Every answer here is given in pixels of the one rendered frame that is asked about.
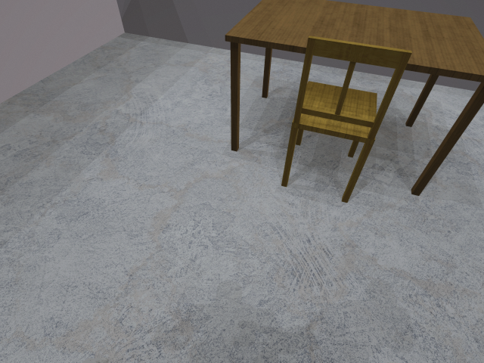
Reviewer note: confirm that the chair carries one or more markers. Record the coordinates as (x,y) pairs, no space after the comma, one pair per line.
(341,111)

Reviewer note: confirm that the table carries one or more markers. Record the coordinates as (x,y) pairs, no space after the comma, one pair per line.
(441,45)

